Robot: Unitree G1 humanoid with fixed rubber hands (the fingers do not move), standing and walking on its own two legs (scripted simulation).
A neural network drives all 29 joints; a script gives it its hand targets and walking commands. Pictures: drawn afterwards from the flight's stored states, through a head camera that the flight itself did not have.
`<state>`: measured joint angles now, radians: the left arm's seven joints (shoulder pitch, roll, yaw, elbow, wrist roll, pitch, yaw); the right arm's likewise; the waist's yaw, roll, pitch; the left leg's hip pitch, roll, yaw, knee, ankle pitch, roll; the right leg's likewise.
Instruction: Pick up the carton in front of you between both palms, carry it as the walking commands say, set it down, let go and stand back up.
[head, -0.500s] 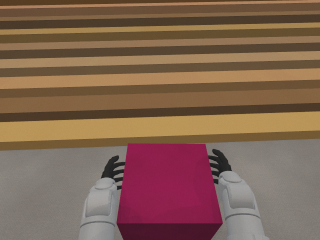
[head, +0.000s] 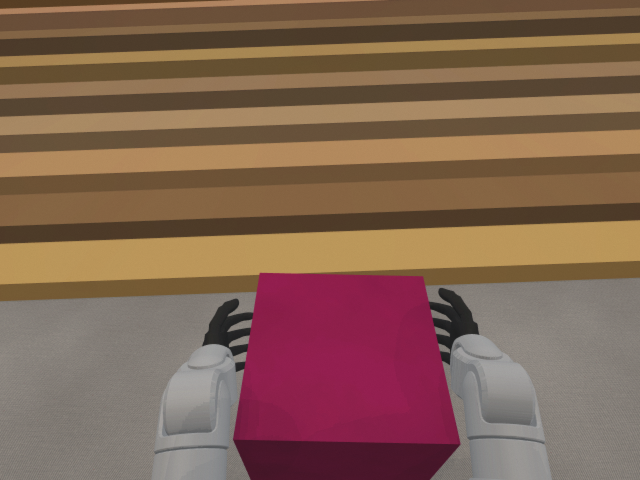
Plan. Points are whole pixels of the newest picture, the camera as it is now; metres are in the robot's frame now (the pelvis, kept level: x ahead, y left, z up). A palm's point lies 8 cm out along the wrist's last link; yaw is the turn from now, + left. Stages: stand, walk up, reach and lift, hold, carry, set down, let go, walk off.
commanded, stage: carry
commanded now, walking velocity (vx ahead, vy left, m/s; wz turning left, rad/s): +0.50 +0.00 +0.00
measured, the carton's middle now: (337, 392) +0.28 -0.01 +0.00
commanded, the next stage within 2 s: none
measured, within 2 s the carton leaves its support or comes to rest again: neither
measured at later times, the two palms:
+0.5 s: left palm (261, 230) +0.53 +0.11 +0.08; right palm (438, 227) +0.52 -0.19 +0.08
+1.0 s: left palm (269, 140) +0.87 +0.12 +0.09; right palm (396, 133) +0.86 -0.18 +0.10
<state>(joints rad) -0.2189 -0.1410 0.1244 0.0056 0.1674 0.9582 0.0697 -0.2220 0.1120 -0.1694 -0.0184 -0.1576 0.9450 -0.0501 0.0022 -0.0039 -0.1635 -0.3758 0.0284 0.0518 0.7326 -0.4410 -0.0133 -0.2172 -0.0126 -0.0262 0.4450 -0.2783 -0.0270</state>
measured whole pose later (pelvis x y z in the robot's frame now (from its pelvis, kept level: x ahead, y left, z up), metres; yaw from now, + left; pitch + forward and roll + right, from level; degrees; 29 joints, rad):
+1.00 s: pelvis +0.59 -0.01 -0.03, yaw -3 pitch +3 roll +2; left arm -0.22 -0.12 0.13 -0.46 0.09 1.27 0.10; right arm -0.26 0.15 -0.12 -0.42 -0.11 1.23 -0.10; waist -0.01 -0.04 -0.08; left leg -0.49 0.03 0.26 0.59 -0.15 0.08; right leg -0.06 -0.11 -0.14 0.73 -0.50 0.02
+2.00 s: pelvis +1.26 -0.04 +0.04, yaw -1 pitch +5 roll +3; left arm -0.79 0.00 0.32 -0.09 0.06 1.30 0.13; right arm -0.81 0.05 -0.25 -0.04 -0.07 1.24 -0.16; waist -0.13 -0.03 0.14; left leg -0.67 -0.02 0.20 0.89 -0.29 0.15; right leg -0.50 0.06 0.09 1.58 -0.29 -0.04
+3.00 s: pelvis +1.94 -0.09 +0.30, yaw -3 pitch +4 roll +1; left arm -0.94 0.01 0.39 0.09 0.14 1.36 0.10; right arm -0.93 -0.01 -0.26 0.15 0.02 1.29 -0.20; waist -0.20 0.00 0.04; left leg -0.28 -0.01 0.13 0.55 -0.35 0.07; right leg -0.97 0.00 -0.02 1.71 -0.47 -0.10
